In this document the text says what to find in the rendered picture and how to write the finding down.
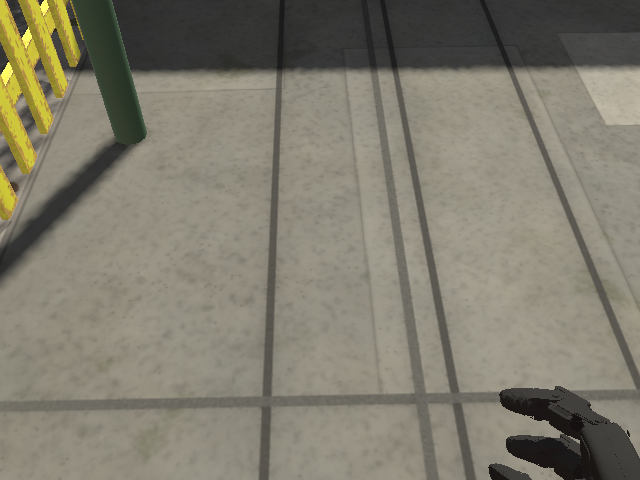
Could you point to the robot right hand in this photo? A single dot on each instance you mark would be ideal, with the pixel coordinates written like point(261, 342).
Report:
point(605, 451)

